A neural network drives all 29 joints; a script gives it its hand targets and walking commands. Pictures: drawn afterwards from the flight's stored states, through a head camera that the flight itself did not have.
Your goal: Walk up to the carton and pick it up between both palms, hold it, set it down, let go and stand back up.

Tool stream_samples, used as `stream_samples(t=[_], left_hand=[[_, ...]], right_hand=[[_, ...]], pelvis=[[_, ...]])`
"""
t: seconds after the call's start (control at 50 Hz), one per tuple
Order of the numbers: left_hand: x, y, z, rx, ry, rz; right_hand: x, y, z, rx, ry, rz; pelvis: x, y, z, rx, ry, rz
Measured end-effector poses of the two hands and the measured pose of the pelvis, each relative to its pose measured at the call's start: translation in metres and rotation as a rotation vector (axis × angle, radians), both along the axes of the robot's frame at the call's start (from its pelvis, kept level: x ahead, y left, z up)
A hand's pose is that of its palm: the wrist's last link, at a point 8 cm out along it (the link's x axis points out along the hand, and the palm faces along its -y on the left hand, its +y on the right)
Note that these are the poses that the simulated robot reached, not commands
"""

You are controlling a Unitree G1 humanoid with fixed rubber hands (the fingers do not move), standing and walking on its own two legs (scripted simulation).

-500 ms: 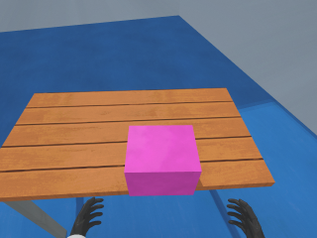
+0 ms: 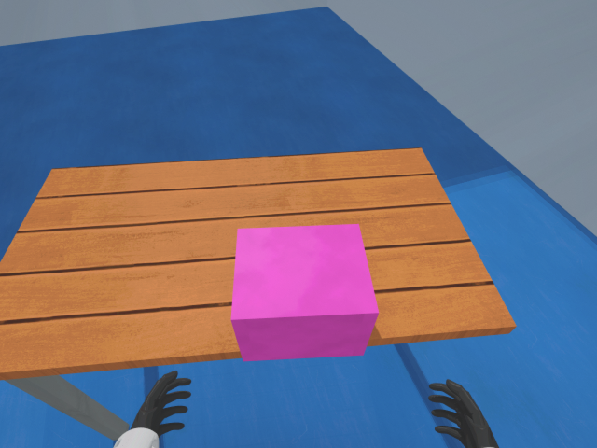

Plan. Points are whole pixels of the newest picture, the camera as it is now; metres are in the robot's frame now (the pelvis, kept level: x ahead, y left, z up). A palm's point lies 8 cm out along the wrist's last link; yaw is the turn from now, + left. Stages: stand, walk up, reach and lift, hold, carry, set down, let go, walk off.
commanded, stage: set down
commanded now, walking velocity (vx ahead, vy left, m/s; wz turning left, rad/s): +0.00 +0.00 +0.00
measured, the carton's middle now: (301, 292) +0.36 +0.02 -0.05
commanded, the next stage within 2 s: let go in 0.02 s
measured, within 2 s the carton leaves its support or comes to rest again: neither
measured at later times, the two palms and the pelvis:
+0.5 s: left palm (151, 428) +0.16 +0.22 -0.08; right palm (484, 440) +0.16 -0.23 -0.08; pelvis +0.00 +0.00 +0.00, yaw +0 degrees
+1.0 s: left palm out of the picture +0.05 +0.24 -0.13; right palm out of the picture +0.04 -0.24 -0.13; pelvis +0.00 +0.00 -0.01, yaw +2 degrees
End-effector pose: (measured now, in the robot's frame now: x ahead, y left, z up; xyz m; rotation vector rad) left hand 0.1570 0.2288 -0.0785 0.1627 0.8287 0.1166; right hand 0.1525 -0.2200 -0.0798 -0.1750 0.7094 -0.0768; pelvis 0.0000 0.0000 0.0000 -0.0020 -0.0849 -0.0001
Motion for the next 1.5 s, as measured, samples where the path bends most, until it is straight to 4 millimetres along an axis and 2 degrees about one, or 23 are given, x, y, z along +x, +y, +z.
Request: stream_samples(t=[0.56,0.62,0.72,0.86,0.94,1.2,1.38,1.5], left_hand=[[0.002,-0.005,-0.001,-0.006,-0.008,-0.015],[-0.003,-0.002,-0.003,0.019,-0.023,-0.027],[-0.029,0.008,-0.018,0.021,0.024,0.016],[-0.078,0.012,-0.043,0.006,0.173,0.065],[-0.099,0.011,-0.051,-0.003,0.238,0.086],[-0.144,0.019,-0.061,-0.005,0.366,0.148],[-0.183,0.009,-0.069,-0.036,0.5,0.161],[-0.199,0.001,-0.071,-0.05,0.556,0.17]], right_hand=[[0.002,-0.009,0.002,-0.013,-0.027,-0.001],[-0.01,-0.013,-0.01,-0.022,0.087,-0.02],[-0.05,-0.022,-0.033,-0.034,0.3,-0.047],[-0.09,-0.025,-0.045,-0.041,0.42,-0.081],[-0.102,-0.021,-0.048,-0.045,0.456,-0.089],[-0.131,-0.007,-0.057,-0.028,0.534,-0.114],[-0.163,0.008,-0.063,-0.007,0.641,-0.115],[-0.177,0.018,-0.066,0.012,0.687,-0.125]], pelvis=[[-0.002,-0.002,-0.001,-0.001,-0.009,-0.001],[-0.003,-0.003,-0.003,-0.007,0.022,0.011],[-0.004,-0.003,-0.006,-0.013,0.055,0.026],[-0.004,-0.002,-0.008,-0.014,0.068,0.036],[-0.004,0.0,-0.007,-0.014,0.072,0.04],[-0.006,0.008,-0.004,-0.011,0.062,0.049],[-0.009,0.012,-0.003,-0.01,0.066,0.054],[-0.009,0.014,-0.003,-0.008,0.063,0.056]])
